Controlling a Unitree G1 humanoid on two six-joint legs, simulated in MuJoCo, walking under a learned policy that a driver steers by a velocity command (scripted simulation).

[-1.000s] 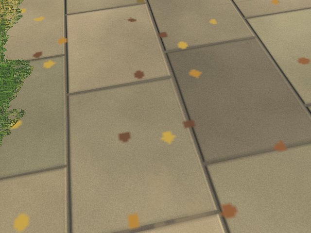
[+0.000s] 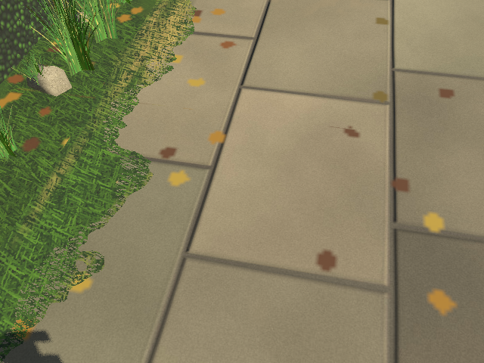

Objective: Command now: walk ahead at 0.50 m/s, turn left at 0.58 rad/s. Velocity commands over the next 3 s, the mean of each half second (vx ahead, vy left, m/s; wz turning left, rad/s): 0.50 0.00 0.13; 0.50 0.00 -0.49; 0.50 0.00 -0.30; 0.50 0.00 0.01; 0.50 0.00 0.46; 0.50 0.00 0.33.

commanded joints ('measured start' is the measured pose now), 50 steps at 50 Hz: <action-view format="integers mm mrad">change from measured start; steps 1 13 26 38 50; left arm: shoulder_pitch -26 71 10 -243 -47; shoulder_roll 148 248 90 88 155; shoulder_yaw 41 54 19 12 46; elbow -40 86 37 -97 -94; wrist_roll -2 -55 -37 -28 -15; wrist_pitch -18 34 69 63 31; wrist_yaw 4 1 8 -59 -12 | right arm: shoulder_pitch -35 -161 -46 46 -49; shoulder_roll -24 -58 -43 -147 -80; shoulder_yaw -4 -11 -22 -58 -21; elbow -94 -149 8 93 -4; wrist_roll -6 -18 -46 -6 -37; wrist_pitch -5 -42 -101 -45 -94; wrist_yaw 6 45 8 -21 -8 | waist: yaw -6 -51 -9 -64 -44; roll -129 -145 4 5 -89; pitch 8 -4 10 59 -64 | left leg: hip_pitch -160 172 432 696 -19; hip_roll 64 -60 213 241 61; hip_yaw -38 118 35 272 -15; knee -75 -612 -1008 -864 -50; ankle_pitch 85 161 345 729 0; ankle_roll -18 96 212 132 -25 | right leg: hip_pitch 102 244 -468 -436 43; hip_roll -297 -302 -180 -84 -204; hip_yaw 198 31 187 0 424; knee -208 -16 714 273 -139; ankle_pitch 210 691 22 75 263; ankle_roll -177 -118 45 -57 -285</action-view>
